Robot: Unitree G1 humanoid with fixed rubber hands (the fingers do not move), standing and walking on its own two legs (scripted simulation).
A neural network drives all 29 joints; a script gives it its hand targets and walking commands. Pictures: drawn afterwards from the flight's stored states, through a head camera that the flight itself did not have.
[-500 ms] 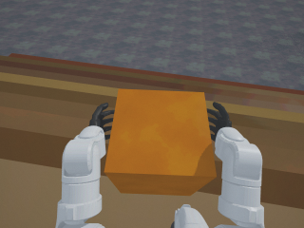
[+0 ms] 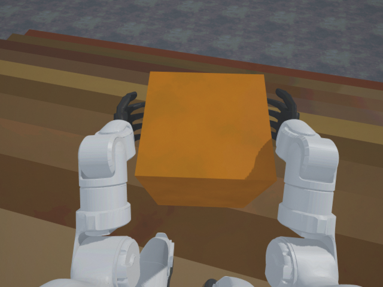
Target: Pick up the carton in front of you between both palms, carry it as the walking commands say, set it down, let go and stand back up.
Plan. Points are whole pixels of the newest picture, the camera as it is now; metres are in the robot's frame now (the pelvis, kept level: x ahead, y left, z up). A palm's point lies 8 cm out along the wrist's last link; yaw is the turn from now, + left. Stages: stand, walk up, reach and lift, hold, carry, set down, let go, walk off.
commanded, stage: carry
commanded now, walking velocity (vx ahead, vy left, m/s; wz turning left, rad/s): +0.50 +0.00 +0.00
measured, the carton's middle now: (203, 149) +0.37 +0.01 +0.01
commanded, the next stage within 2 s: none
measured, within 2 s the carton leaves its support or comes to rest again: neither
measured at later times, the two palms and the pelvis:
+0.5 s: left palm (150, 66) +0.72 +0.21 -0.10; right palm (240, 72) +0.70 -0.09 -0.09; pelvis +0.36 +0.10 -0.19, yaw -1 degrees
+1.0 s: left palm (141, 40) +1.02 +0.32 -0.23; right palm (207, 33) +1.06 +0.03 -0.21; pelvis +0.70 +0.13 -0.32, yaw +1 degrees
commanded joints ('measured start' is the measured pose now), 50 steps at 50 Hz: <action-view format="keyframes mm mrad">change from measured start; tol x32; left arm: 1 -710 -984 -769 -159 -445 -17 -244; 43 -440 -793 -741 27 -286 -125 -194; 50 -783 -1066 -819 27 -545 -104 -256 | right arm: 1 -573 1007 758 -52 364 6 180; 50 -460 892 588 159 289 -68 222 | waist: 1 34 -170 -658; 13 -148 -159 -443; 17 -95 319 -471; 50 -4 34 -434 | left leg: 1 -92 -20 60 102 169 22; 7 -577 10 9 -64 248 17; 10 48 -10 93 -516 808 8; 14 876 -68 205 -193 770 10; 17 996 272 -337 -266 950 145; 23 585 256 -413 -372 393 103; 34 949 -31 -95 -64 720 26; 40 483 -52 60 348 701 9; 43 -204 -177 -22 958 -401 -39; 50 -62 1 -56 241 -30 -36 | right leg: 1 637 -248 197 75 984 -104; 7 908 -227 355 214 738 -83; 11 127 -107 137 179 299 -15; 14 -34 -155 7 701 713 62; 16 -252 127 19 1408 -313 106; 34 -529 43 -5 197 551 88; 41 435 -37 -25 -188 883 -61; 43 793 -295 433 89 1307 -212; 46 696 -364 588 89 582 -274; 50 159 -285 551 -19 618 -226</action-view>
